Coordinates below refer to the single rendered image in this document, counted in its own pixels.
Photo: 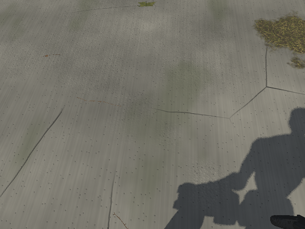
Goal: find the right robot hand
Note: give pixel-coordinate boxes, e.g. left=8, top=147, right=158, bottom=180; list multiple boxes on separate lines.
left=270, top=215, right=305, bottom=229

